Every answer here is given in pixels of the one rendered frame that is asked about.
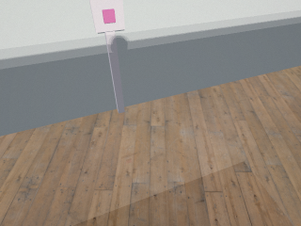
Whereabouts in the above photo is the panel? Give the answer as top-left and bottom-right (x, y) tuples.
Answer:
(89, 0), (125, 113)

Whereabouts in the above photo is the button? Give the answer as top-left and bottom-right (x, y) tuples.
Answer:
(102, 8), (116, 24)

